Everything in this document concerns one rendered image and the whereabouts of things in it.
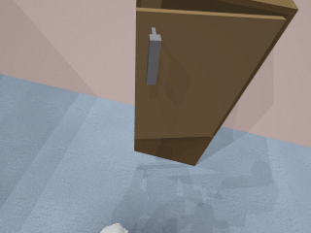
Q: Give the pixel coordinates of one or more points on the handle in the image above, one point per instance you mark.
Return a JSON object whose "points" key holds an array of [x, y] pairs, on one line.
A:
{"points": [[153, 57]]}

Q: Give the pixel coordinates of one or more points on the cupboard door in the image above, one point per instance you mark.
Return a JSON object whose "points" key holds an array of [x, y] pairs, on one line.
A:
{"points": [[205, 60]]}

